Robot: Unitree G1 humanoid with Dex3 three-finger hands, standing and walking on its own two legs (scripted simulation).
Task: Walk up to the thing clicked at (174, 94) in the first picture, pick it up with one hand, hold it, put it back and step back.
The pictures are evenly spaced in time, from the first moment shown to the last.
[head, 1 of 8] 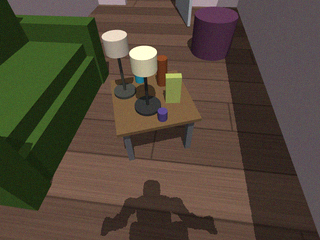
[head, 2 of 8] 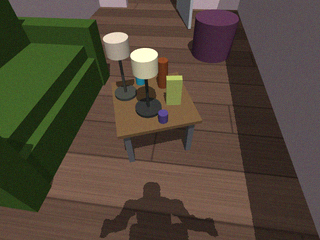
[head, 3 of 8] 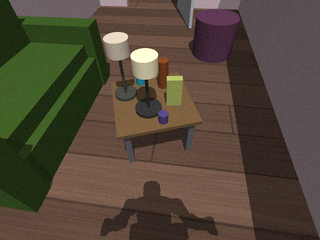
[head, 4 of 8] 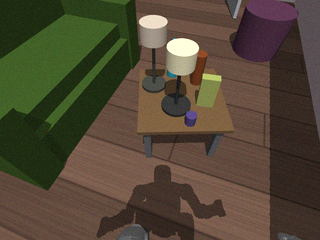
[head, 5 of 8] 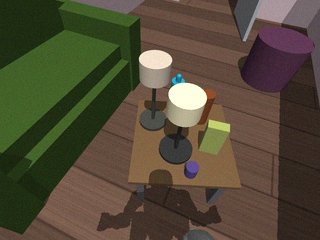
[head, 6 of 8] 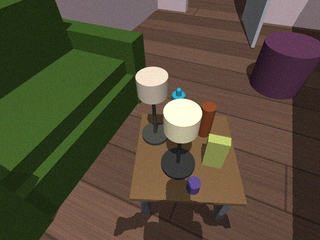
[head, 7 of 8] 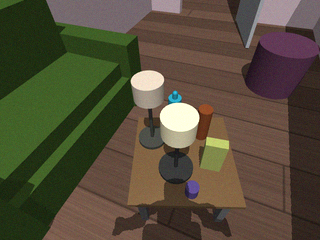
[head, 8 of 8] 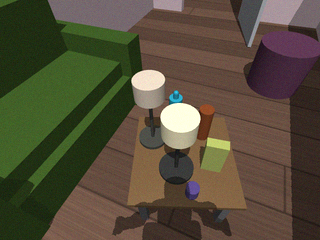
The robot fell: no
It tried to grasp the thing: no
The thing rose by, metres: 0.00
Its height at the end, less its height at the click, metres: +0.00
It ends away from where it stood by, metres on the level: 0.00
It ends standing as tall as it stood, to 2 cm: yes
